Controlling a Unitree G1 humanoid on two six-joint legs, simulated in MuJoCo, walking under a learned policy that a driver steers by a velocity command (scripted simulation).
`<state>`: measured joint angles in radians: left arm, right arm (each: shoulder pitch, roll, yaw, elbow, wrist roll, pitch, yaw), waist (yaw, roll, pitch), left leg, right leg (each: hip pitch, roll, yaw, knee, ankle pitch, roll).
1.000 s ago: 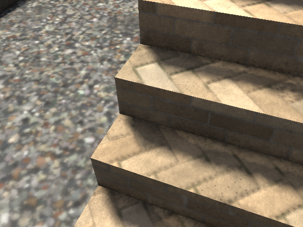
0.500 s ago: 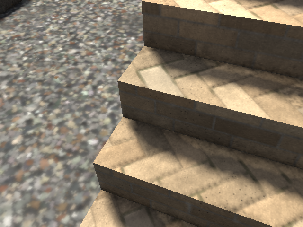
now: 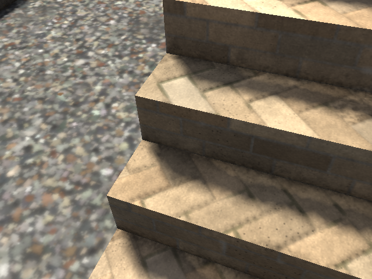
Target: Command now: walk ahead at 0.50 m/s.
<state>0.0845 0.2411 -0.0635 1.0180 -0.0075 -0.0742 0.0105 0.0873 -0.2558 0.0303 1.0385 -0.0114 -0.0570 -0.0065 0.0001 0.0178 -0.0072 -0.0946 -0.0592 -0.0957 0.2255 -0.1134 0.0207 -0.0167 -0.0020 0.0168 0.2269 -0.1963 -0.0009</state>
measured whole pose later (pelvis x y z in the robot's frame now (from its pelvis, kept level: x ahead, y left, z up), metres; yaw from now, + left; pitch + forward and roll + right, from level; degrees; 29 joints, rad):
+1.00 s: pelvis +0.01 +0.00 +0.00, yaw -1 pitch +0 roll +0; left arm 0.10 0.24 -0.06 1.01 0.00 -0.07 0.01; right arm 0.09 -0.25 0.03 1.06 -0.01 -0.06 -0.01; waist 0.00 0.01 -0.01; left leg -0.08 -0.05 -0.08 0.21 -0.12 0.02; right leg 0.00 -0.01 0.03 0.19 -0.19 0.00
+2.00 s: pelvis +0.01 +0.00 +0.00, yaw -1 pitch +0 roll +0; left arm 0.10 0.24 -0.06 1.00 0.00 -0.07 0.01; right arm 0.09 -0.25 0.03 1.06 -0.01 -0.06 -0.01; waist 0.00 0.01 -0.01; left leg -0.08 -0.05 -0.07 0.20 -0.12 0.02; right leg 0.01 -0.01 0.03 0.18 -0.19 0.01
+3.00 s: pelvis +0.01 +0.00 +0.00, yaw -1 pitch +0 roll +0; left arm 0.11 0.24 -0.06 1.00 0.00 -0.07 0.01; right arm 0.09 -0.25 0.02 1.06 -0.01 -0.06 -0.01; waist 0.00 0.01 -0.01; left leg -0.07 -0.05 -0.07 0.20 -0.12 0.02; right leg 0.01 -0.01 0.03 0.18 -0.19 0.01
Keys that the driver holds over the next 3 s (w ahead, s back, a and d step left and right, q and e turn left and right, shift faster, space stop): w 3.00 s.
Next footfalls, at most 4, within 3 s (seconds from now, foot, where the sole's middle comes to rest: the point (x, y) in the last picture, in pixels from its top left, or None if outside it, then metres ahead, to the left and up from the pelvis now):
none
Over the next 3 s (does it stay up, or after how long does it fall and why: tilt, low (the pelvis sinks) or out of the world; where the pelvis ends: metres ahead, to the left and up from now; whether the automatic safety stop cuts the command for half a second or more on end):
stays up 0.01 0.00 0.00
